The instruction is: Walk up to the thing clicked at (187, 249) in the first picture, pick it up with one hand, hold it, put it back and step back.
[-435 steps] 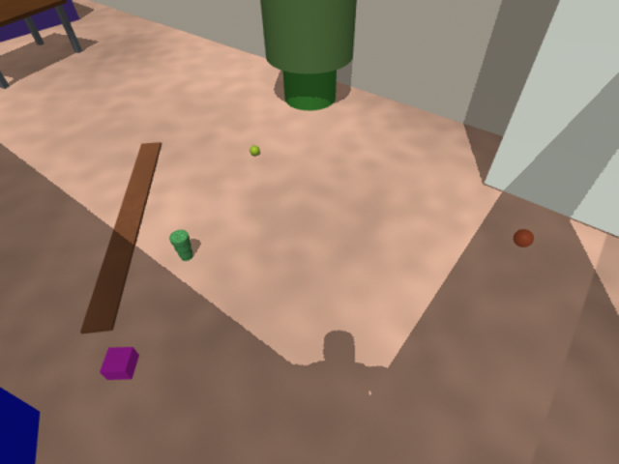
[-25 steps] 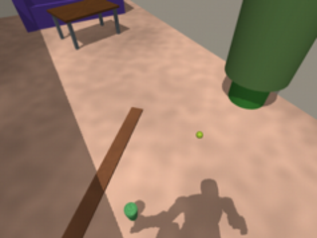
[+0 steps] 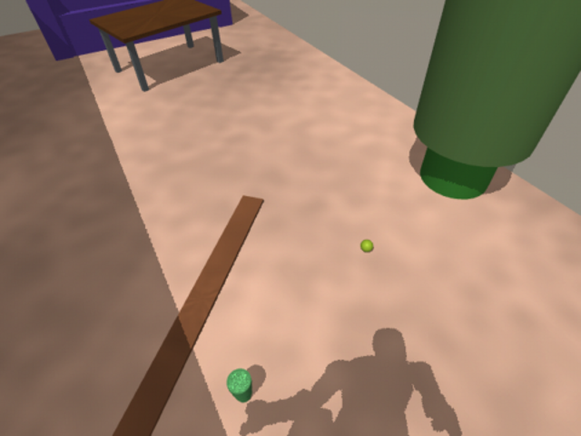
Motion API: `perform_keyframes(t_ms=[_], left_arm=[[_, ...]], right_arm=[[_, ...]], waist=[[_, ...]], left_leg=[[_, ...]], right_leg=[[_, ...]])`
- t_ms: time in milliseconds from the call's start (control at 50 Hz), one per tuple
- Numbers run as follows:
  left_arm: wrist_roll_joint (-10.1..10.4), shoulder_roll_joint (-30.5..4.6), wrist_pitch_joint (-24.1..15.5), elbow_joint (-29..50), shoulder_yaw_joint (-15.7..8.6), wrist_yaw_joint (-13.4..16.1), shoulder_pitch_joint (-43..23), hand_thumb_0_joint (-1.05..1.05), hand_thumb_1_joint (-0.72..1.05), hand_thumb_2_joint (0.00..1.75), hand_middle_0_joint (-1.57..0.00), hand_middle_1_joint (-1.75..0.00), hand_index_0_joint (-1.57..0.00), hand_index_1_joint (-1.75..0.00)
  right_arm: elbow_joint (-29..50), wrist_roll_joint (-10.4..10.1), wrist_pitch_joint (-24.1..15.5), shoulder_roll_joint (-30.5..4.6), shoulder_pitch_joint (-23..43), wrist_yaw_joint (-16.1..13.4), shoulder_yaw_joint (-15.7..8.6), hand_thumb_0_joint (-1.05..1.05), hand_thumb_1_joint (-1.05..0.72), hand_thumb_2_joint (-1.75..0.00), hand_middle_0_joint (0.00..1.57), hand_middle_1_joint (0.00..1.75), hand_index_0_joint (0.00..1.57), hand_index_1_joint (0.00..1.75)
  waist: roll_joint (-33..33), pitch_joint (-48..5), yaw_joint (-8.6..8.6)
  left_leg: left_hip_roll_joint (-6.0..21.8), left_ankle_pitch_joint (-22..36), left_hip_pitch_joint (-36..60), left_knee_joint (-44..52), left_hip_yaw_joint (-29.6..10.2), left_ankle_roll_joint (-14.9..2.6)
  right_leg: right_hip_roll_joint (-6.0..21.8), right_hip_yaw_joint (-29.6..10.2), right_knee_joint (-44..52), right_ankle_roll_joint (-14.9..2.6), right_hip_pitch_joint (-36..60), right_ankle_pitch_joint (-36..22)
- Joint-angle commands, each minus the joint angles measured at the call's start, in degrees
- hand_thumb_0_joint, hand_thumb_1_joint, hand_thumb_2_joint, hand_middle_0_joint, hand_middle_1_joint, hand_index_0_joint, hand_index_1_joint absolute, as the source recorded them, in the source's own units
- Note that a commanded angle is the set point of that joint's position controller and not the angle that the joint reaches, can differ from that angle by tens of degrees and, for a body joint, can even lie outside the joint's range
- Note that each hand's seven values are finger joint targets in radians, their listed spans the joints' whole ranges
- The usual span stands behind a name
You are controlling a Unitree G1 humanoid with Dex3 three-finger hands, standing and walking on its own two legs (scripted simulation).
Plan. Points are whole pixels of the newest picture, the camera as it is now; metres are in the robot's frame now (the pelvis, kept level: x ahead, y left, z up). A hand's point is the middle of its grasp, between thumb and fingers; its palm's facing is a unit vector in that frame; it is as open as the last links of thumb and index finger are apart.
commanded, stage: stand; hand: left
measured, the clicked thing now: (241, 388) +0.43 +0.20 -0.72
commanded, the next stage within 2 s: go down in 1.30 s
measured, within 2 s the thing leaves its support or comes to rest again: neither
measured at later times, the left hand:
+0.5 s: hand out of the picture +0.09 +0.26 -0.15, palm faces -0.02 -0.94 -0.34, open 7.4 cm
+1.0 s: hand out of the picture +0.08 +0.26 -0.15, palm faces -0.01 -0.94 -0.35, open 7.4 cm
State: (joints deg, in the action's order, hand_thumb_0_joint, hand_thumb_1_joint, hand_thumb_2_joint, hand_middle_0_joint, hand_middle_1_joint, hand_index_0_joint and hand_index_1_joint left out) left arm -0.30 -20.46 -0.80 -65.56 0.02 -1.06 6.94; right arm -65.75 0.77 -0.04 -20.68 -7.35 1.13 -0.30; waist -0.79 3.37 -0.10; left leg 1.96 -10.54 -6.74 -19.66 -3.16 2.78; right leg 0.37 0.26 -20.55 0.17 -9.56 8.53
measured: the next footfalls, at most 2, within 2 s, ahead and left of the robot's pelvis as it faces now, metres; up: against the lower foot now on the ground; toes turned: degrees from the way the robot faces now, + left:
none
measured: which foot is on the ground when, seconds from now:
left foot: down 0.00-1.00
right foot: down 0.00-1.00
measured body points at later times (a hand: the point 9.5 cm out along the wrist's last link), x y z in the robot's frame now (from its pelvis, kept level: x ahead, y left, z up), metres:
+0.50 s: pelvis +0.01 +0.00 +0.00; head +0.02 +0.00 +0.45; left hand +0.09 +0.30 -0.13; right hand +0.09 -0.30 -0.13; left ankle +0.01 +0.15 -0.75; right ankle +0.03 -0.12 -0.75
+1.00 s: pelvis +0.01 +0.00 +0.00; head +0.02 +0.00 +0.45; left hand +0.08 +0.31 -0.13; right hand +0.08 -0.30 -0.14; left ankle +0.01 +0.15 -0.75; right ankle +0.03 -0.12 -0.75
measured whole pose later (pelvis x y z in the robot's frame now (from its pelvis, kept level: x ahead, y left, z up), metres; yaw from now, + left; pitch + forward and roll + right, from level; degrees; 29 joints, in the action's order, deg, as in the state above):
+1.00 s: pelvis +0.01 +0.00 +0.00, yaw +0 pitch -3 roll +0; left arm -0.3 -20.4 -0.6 -65.4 -0.2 -1.0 6.6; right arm -64.6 0.6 -0.1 -20.5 -7.1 0.7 0.4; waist -0.6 3.2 -0.3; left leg 1.9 -10.9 -5.3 -18.8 -3.4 2.8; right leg 0.5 0.6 -20.2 0.1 -8.2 9.3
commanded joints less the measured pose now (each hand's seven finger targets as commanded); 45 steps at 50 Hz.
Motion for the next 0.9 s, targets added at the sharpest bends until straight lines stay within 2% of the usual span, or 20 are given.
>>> perform_keyframes(t_ms=[0, 80, 120, 160, 240, 280, 380, 420, 460, 500, 600, 720, 800, 880], left_arm=[[0.02, -13.06, -1.29, 3.55, -2.38, 1.12, -3.37, 0.00, 0.90, 0.90, -0.20, -0.30, -0.20, -0.30], [-0.01, -12.84, -1.09, 3.52, -2.45, 1.13, -3.44, 0.00, 0.90, 0.90, -0.20, -0.30, -0.20, -0.30], [0.01, -12.65, -0.97, 3.40, -2.35, 1.07, -3.05, 0.00, 0.90, 0.90, -0.20, -0.30, -0.20, -0.30], [-0.08, -12.87, -1.07, 3.61, -2.38, 1.10, -3.88, 0.00, 0.90, 0.90, -0.20, -0.30, -0.20, -0.30], [0.02, -12.65, -1.17, 3.54, -2.36, 1.15, -3.84, 0.00, 0.90, 0.90, -0.20, -0.30, -0.20, -0.30], [0.13, -12.32, -1.20, 3.37, -2.24, 1.19, -3.61, 0.00, 0.90, 0.90, -0.20, -0.30, -0.20, -0.30], [0.04, -12.46, -0.98, 3.20, -2.29, 1.19, -3.78, 0.00, 0.90, 0.90, -0.20, -0.30, -0.20, -0.30], [0.00, -12.73, -1.02, 3.29, -2.46, 1.18, -4.11, 0.00, 0.90, 0.90, -0.20, -0.30, -0.20, -0.30], [-0.05, -12.43, -1.06, 3.41, -2.46, 1.10, -4.35, 0.00, 0.90, 0.90, -0.20, -0.30, -0.20, -0.30], [0.01, -12.53, -1.05, 3.32, -2.55, 1.16, -3.98, 0.00, 0.90, 0.90, -0.20, -0.30, -0.20, -0.30], [-0.15, -12.56, -1.12, 3.64, -2.60, 1.18, -4.27, 0.00, 0.90, 0.90, -0.20, -0.30, -0.20, -0.30], [-0.10, -12.68, -1.01, 3.37, -2.51, 1.16, -3.55, 0.00, 0.90, 0.90, -0.20, -0.30, -0.20, -0.30], [-0.16, -12.26, -0.82, 3.20, -2.41, 1.04, -2.78, 0.00, 0.90, 0.90, -0.20, -0.30, -0.20, -0.30], [-0.08, -12.64, -0.85, 3.36, -2.57, 1.13, -3.16, 0.00, 0.90, 0.90, -0.20, -0.30, -0.20, -0.30]], right_arm=[[3.40, -0.16, -1.36, -11.65, 2.38, -1.03, -1.88, 0.00, -0.90, -0.90, 0.20, 0.30, 0.20, 0.30], [3.28, -0.19, -1.39, -11.65, 1.71, -1.16, -1.72, 0.00, -0.90, -0.90, 0.20, 0.30, 0.20, 0.30], [3.40, -0.29, -1.42, -12.09, 2.35, -1.23, -1.81, 0.00, -0.90, -0.90, 0.20, 0.30, 0.20, 0.30], [3.53, -0.27, -1.50, -11.66, 1.76, -1.24, -1.59, 0.00, -0.90, -0.90, 0.20, 0.30, 0.20, 0.30], [3.52, -0.33, -1.59, -11.90, 1.76, -1.40, -1.56, 0.00, -0.90, -0.90, 0.20, 0.30, 0.20, 0.30], [3.59, -0.42, -1.56, -11.98, 2.22, -1.40, -1.51, 0.00, -0.90, -0.90, 0.20, 0.30, 0.20, 0.30], [3.75, -0.44, -1.28, -11.71, 2.54, -1.41, -1.58, 0.00, -0.90, -0.90, 0.20, 0.30, 0.20, 0.30], [3.77, -0.35, -1.33, -11.63, 1.92, -1.35, -1.53, 0.00, -0.90, -0.90, 0.20, 0.30, 0.20, 0.30], [4.00, -0.35, -1.50, -11.86, 2.31, -1.41, -1.50, 0.00, -0.90, -0.90, 0.20, 0.30, 0.20, 0.30], [4.13, -0.39, -1.42, -12.12, 2.90, -1.39, -1.69, 0.00, -0.90, -0.90, 0.20, 0.30, 0.20, 0.30], [4.49, -0.35, -1.51, -11.86, 2.32, -1.46, -1.56, 0.00, -0.90, -0.90, 0.20, 0.30, 0.20, 0.30], [4.32, -0.42, -1.41, -11.68, 2.57, -1.46, -1.44, 0.00, -0.90, -0.90, 0.20, 0.30, 0.20, 0.30], [4.18, -0.28, -1.41, -12.43, 2.66, -1.52, -1.61, 0.00, -0.90, -0.90, 0.20, 0.30, 0.20, 0.30], [4.23, -0.30, -1.44, -12.05, 2.32, -1.47, -1.56, 0.00, -0.90, -0.90, 0.20, 0.30, 0.20, 0.30]], waist=[[1.14, -3.56, -0.05], [0.50, -4.12, 0.04], [0.15, -3.84, -0.32], [0.98, -4.36, 0.24], [0.52, -5.69, 0.23], [0.40, -5.62, 0.00], [0.49, -3.38, 0.02], [1.06, -3.48, 0.17], [0.25, -3.97, 0.12], [0.01, -3.73, -0.18], [0.62, -5.23, 0.28], [0.51, -4.42, -0.09], [-0.27, -3.40, -0.34], [0.28, -3.76, -0.28]], left_leg=[[4.49, 0.95, -3.11, 3.42, -3.02, -3.41], [4.74, 1.73, -3.24, 3.65, -3.15, -3.31], [4.61, 0.83, -2.87, 3.86, -3.20, -3.17], [5.02, 3.62, -2.83, 3.73, -3.15, -3.14], [5.20, 7.48, -1.82, 3.08, -2.78, -3.17], [5.13, 8.26, -1.21, 3.04, -2.81, -3.04], [4.76, 3.16, -1.39, 3.78, -2.86, -2.95], [4.83, 2.79, -2.53, 4.05, -2.84, -3.01], [5.31, 4.91, -2.03, 3.85, -2.99, -3.11], [4.88, 3.18, -2.10, 3.87, -2.86, -3.11], [5.30, 6.56, -1.19, 3.53, -2.78, -3.16], [5.15, 5.23, -1.07, 3.95, -2.96, -3.02], [5.05, 2.14, -1.87, 4.35, -2.92, -3.26], [5.02, 3.32, -2.10, 4.41, -3.08, -3.18]], right_leg=[[6.81, -6.30, 4.70, -1.08, 2.61, 0.64], [6.72, -5.93, 4.05, -1.28, 3.52, -1.34], [6.55, -5.84, 4.21, -1.32, 2.74, 0.59], [6.66, -5.54, 3.32, -1.34, 3.90, -2.99], [7.01, -5.26, 2.66, -1.24, 5.64, -8.75], [6.97, -5.10, 2.95, -1.08, 5.57, -9.34], [6.60, -5.31, 4.41, -1.11, 2.75, -2.70], [6.61, -5.43, 4.38, -1.09, 3.93, -2.89], [6.79, -5.45, 3.68, -1.20, 4.56, -5.00], [6.61, -5.37, 4.38, -1.02, 3.90, -2.59], [6.94, -5.15, 3.32, -1.24, 5.15, -7.40], [6.68, -4.92, 3.74, -1.20, 4.27, -4.84], [6.62, -5.19, 4.41, -1.15, 3.35, -2.13], [6.68, -5.17, 3.89, -1.32, 4.18, -2.42]])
